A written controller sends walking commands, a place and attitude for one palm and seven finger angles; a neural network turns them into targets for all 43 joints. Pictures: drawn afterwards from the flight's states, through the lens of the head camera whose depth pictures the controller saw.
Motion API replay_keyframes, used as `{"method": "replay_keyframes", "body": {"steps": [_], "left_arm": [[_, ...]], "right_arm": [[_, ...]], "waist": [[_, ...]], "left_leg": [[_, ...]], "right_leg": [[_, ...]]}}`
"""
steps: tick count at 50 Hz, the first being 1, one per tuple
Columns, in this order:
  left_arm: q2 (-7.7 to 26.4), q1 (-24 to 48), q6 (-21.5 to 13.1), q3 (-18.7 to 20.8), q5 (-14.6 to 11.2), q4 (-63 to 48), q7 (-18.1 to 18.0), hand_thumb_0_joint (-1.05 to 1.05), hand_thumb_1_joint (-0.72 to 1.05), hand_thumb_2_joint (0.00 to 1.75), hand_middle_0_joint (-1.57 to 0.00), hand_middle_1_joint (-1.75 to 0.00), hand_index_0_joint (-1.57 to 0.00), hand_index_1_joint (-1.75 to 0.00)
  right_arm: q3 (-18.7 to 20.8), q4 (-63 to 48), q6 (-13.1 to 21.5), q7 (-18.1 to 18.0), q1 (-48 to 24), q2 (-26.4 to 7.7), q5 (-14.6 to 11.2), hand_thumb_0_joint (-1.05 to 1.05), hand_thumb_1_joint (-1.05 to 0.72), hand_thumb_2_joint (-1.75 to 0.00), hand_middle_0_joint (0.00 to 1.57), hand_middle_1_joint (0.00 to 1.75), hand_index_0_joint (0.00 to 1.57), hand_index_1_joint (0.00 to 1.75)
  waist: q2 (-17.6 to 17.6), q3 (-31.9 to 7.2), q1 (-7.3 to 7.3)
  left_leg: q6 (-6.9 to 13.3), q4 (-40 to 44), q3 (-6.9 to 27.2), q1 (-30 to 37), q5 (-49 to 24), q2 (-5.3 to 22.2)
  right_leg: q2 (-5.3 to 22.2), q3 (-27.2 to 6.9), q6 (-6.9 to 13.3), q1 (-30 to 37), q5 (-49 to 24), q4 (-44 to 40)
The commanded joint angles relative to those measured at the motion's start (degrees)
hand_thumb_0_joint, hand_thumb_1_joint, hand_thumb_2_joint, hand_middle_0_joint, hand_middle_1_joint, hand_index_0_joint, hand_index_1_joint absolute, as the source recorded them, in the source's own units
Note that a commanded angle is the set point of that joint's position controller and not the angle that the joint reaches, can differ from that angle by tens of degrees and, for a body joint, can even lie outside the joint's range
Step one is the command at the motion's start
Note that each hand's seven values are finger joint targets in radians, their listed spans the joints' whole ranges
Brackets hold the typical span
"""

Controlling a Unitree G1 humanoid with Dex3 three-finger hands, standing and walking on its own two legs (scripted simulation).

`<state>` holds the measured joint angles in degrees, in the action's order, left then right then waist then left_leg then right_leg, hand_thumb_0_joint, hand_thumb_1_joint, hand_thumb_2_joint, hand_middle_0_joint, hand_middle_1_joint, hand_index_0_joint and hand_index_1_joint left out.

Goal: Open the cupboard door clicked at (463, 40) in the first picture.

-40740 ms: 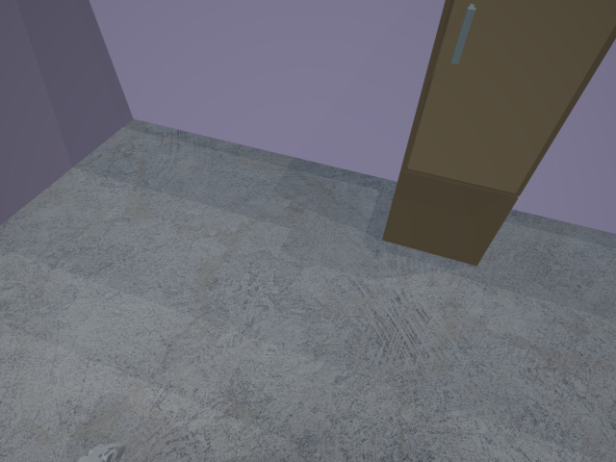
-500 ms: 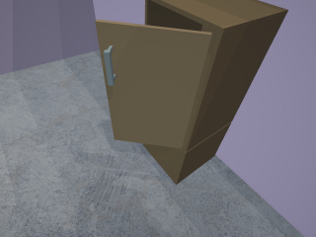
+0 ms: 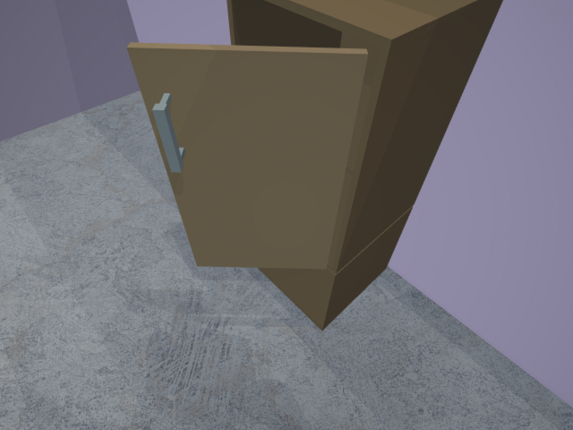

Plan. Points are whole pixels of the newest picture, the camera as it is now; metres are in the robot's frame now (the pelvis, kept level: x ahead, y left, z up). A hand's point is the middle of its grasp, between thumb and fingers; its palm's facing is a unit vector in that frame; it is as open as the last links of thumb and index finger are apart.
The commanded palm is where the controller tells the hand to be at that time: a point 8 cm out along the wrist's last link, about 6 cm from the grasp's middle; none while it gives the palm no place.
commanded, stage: come to a stop and stand still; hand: left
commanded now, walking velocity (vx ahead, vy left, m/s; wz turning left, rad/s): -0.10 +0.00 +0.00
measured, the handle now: (171, 133) +0.55 +0.22 +0.11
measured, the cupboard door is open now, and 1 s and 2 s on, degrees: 46 46 46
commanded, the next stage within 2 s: look again from close up in 0.88 s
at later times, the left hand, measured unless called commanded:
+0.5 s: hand out of the picture -0.06 +0.14 -0.17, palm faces +0.07 -0.98 -0.21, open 7.4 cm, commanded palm none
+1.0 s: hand out of the picture -0.06 +0.11 -0.17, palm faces +0.08 -0.98 -0.16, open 7.3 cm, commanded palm none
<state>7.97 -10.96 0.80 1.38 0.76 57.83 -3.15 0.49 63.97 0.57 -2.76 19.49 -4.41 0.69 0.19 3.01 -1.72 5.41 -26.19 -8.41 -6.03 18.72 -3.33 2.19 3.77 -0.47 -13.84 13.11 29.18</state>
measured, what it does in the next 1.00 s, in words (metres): shifts its weight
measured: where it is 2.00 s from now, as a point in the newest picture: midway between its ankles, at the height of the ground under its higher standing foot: outside the picture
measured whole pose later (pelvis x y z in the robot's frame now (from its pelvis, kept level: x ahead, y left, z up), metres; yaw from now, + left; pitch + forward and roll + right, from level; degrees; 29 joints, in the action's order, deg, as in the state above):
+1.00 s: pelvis -0.04 -0.04 +0.00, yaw +3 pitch -1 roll +0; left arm 7.1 -19.1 -0.5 0.2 1.0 62.6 -2.2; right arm -0.9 64.8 0.0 -1.2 25.0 -5.5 1.5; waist -0.9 0.0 -0.6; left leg 2.7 -26.6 -5.1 -11.4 14.1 -1.2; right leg -0.4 6.0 3.3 -16.2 8.0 25.0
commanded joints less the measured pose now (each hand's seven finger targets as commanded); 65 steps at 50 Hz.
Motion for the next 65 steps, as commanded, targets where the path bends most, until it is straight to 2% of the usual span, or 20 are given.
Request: {"method": "replay_keyframes", "body": {"steps": [1, 4, 6, 7, 8, 9, 11, 12, 14, 16, 17, 21, 27, 29, 32, 36, 44, 50, 59, 65], "left_arm": [[4.2, -6.2, 0.4, 1.1, -0.1, -2.1, -0.3, 0.00, 0.90, 0.90, -0.20, -0.30, -0.20, -0.30], [4.1, -5.6, 0.7, 1.1, 0.3, -2.9, -0.2, 0.00, 0.90, 0.90, -0.20, -0.30, -0.20, -0.30], [3.8, -5.8, 0.6, 1.1, 0.4, -2.6, -0.1, 0.00, 0.90, 0.90, -0.20, -0.30, -0.20, -0.30], [6.6, -8.8, 0.0, 0.4, 0.1, -0.6, -1.9, 0.00, 0.90, 0.90, -0.20, -0.30, -0.20, -0.30], [8.1, -10.5, -1.2, 0.7, 0.4, -1.2, -1.3, 0.00, 0.90, 0.90, -0.20, -0.30, -0.20, -0.30], [7.1, -8.4, -1.6, 0.7, 0.1, -1.8, -0.6, 0.00, 0.90, 0.90, -0.20, -0.30, -0.20, -0.30], [6.7, -5.5, -1.4, -0.3, -0.4, -2.7, 0.0, 0.00, 0.90, 0.90, -0.20, -0.30, -0.20, -0.30], [6.4, -4.8, -1.1, -0.5, -0.2, -2.8, 0.3, 0.00, 0.90, 0.90, -0.20, -0.30, -0.20, -0.30], [6.0, -4.8, -0.7, -0.8, 0.1, -2.6, 0.8, 0.00, 0.90, 0.90, -0.20, -0.30, -0.20, -0.30], [6.1, -6.2, -0.6, -0.9, 0.4, -2.4, 1.0, 0.00, 0.90, 0.90, -0.20, -0.30, -0.20, -0.30], [6.2, -7.1, -0.6, -0.8, 0.5, -2.3, 1.1, 0.00, 0.90, 0.90, -0.20, -0.30, -0.20, -0.30], [6.4, -8.9, -1.1, -0.7, 0.6, -1.7, 1.2, 0.00, 0.90, 0.90, -0.20, -0.30, -0.20, -0.30], [6.5, -8.9, -2.1, -0.5, 0.1, -0.8, 1.2, 0.00, 0.90, 0.90, -0.20, -0.30, -0.20, -0.30], [6.2, -8.8, -2.1, -0.4, 0.1, -0.4, 1.1, 0.00, 0.90, 0.90, -0.20, -0.30, -0.20, -0.30], [5.6, -10.0, -2.2, -0.4, 0.1, 0.6, 1.2, 0.00, 0.90, 0.90, -0.20, -0.30, -0.20, -0.30], [4.8, -10.9, -2.3, -0.4, 0.0, 1.7, 1.1, 0.00, 0.90, 0.90, -0.20, -0.30, -0.20, -0.30], [3.4, -11.5, -2.3, -0.5, 0.0, 2.7, 0.9, 0.00, 0.90, 0.90, -0.20, -0.30, -0.20, -0.30], [2.9, -11.5, -2.4, -0.6, -0.2, 3.0, 0.9, 0.00, 0.90, 0.90, -0.20, -0.30, -0.20, -0.30], [2.0, -11.8, -2.8, -1.2, -0.1, 3.5, 0.7, 0.00, 0.90, 0.90, -0.20, -0.30, -0.20, -0.30], [1.7, -12.1, -2.8, -1.4, 0.0, 4.1, 0.7, 0.00, 0.90, 0.90, -0.20, -0.30, -0.20, -0.30]], "right_arm": [[2.3, -1.5, 0.3, -0.8, 5.0, -8.1, -0.1, 0.00, -0.90, -0.90, 0.20, 0.30, 0.20, 0.30], [2.5, -2.3, 0.2, -0.6, 2.4, -8.4, 0.1, 0.00, -0.90, -0.90, 0.20, 0.30, 0.20, 0.30], [2.4, -2.6, 0.0, -0.3, 0.7, -8.2, 0.2, 0.00, -0.90, -0.90, 0.20, 0.30, 0.20, 0.30], [1.9, -7.4, 0.8, 0.0, -2.3, -11.9, -1.2, 0.00, -0.90, -0.90, 0.20, 0.30, 0.20, 0.30], [1.3, -9.4, 0.9, 0.4, -3.7, -11.7, -0.5, 0.00, -0.90, -0.90, 0.20, 0.30, 0.20, 0.30], [1.6, -8.3, 1.3, 0.4, 0.5, -9.4, -0.3, 0.00, -0.90, -0.90, 0.20, 0.30, 0.20, 0.30], [1.1, -8.5, 0.6, 0.3, 0.4, -9.6, 0.1, 0.00, -0.90, -0.90, 0.20, 0.30, 0.20, 0.30], [1.2, -8.9, 0.3, 0.6, -0.8, -9.8, 0.2, 0.00, -0.90, -0.90, 0.20, 0.30, 0.20, 0.30], [1.1, -9.8, -0.1, 1.0, -2.0, -10.5, 0.5, 0.00, -0.90, -0.90, 0.20, 0.30, 0.20, 0.30], [1.2, -10.4, -0.4, 1.5, -2.5, -11.8, 0.6, 0.00, -0.90, -0.90, 0.20, 0.30, 0.20, 0.30], [1.3, -10.4, -0.4, 1.6, -2.4, -12.1, 0.7, 0.00, -0.90, -0.90, 0.20, 0.30, 0.20, 0.30], [1.0, -9.8, -0.5, 1.8, -0.6, -12.0, 0.7, 0.00, -0.90, -0.90, 0.20, 0.30, 0.20, 0.30], [0.5, -7.1, -0.5, 1.8, 3.8, -10.0, 0.5, 0.00, -0.90, -0.90, 0.20, 0.30, 0.20, 0.30], [0.3, -6.1, -0.4, 1.8, 4.9, -9.5, 0.5, 0.00, -0.90, -0.90, 0.20, 0.30, 0.20, 0.30], [0.1, -4.9, 0.0, 1.7, 5.0, -8.9, 0.5, 0.00, -0.90, -0.90, 0.20, 0.30, 0.20, 0.30], [-0.2, -3.4, 0.3, 1.5, 6.1, -7.8, 0.6, 0.00, -0.90, -0.90, 0.20, 0.30, 0.20, 0.30], [-0.4, -1.3, 0.5, 1.2, 7.8, -6.5, 0.5, 0.00, -0.90, -0.90, 0.20, 0.30, 0.20, 0.30], [-0.6, -0.5, 0.7, 1.1, 8.7, -5.8, 0.5, 0.00, -0.90, -0.90, 0.20, 0.30, 0.20, 0.30], [-0.6, -0.6, 1.3, 0.8, 7.1, -6.1, 0.1, 0.00, -0.90, -0.90, 0.20, 0.30, 0.20, 0.30], [-0.6, -0.6, 1.6, 0.7, 5.2, -6.6, 0.0, 0.00, -0.90, -0.90, 0.20, 0.30, 0.20, 0.30]], "waist": [[-0.3, -1.5, 1.18], [1.9, -1.1, 1.39], [0.9, 0.0, 1.78], [0.7, -2.3, 2.18], [1.9, -3.7, 3.36], [2.6, -8.8, 1.08], [1.2, -9.2, 0.57], [2.7, -5.2, 0.80], [-0.1, 1.6, 1.15], [-0.6, 5.6, 1.38], [-0.5, 5.9, 1.38], [-1.3, 4.8, 1.07], [-5.3, 2.7, -0.58], [-3.1, 2.4, -0.69], [-1.2, 2.2, 0.27], [-2.1, 2.7, 0.97], [-0.6, 3.7, 1.76], [-0.7, 3.3, 1.54], [-1.2, 2.3, 1.55], [0.2, 2.3, 1.58]], "left_leg": [[-4.4, 3.6, 10.3, -2.0, -40.1, 13.1], [-2.7, 4.4, 10.7, -2.5, -35.4, 13.8], [-2.2, 5.6, 10.9, -5.4, -25.3, 13.2], [-3.1, -3.0, 10.9, -4.4, -47.8, 15.2], [-4.8, -6.6, 8.7, -4.8, -46.1, 12.0], [-6.9, -3.8, 9.6, -4.0, -40.0, 9.4], [-4.2, 0.1, 10.5, -4.0, -20.4, 10.5], [-3.4, 3.0, 11.3, -6.7, -11.5, 10.6], [-2.3, 6.6, 13.1, -12.3, 0.2, 10.6], [-2.0, 9.3, 13.4, -15.9, 10.0, 9.9], [-1.9, 9.6, 13.5, -16.2, 11.3, 9.4], [-1.7, 9.0, 12.4, -15.1, 12.0, 8.4], [-2.2, 3.6, 9.7, -8.8, 4.5, 6.2], [-2.1, 4.5, 10.1, -8.3, 4.5, 6.5], [-2.2, 6.1, 10.6, -11.5, 5.5, 7.0], [-2.3, 7.0, 11.0, -14.4, 5.4, 7.2], [-2.4, 8.6, 11.7, -17.2, 6.0, 7.8], [-2.5, 8.2, 11.4, -15.6, 3.6, 8.0], [-2.6, 9.6, 12.0, -13.2, -0.8, 9.3], [-2.8, 10.5, 11.6, -11.2, -3.3, 9.7]], "right_leg": [[3.6, -4.2, 2.4, 2.7, -18.5, 2.3], [2.7, -4.2, 1.8, 1.5, -11.4, 2.0], [2.9, -4.9, 1.9, 2.1, -10.0, 0.3], [4.9, -4.1, 1.6, 0.5, -17.9, 2.7], [5.6, -2.8, 3.0, 3.9, -23.0, 1.5], [6.4, -6.4, 5.5, 5.8, -26.0, 5.6], [6.4, -5.7, 4.9, 4.1, -14.1, 1.7], [5.3, -5.7, 4.6, 1.9, -5.7, -0.5], [4.0, -5.4, 4.2, -0.4, 2.8, -2.8], [3.4, -6.3, 4.0, -2.3, 7.9, -4.8], [3.3, -6.9, 4.0, -2.7, 9.1, -5.5], [3.6, -8.1, 3.5, -3.1, 12.5, -8.7], [6.2, -12.3, 4.2, -7.6, 18.6, -15.0], [5.7, -11.3, 4.0, -7.7, 17.5, -14.8], [5.2, -10.5, 3.7, -4.2, 15.3, -13.8], [5.2, -10.3, 3.8, -1.2, 14.0, -13.2], [4.8, -9.4, 3.8, 1.4, 10.7, -11.8], [4.9, -9.3, 4.0, 1.2, 8.3, -11.6], [4.4, -7.6, 3.6, 3.5, -1.5, -9.5], [4.2, -6.9, 3.4, 3.6, -5.8, -8.4]]}}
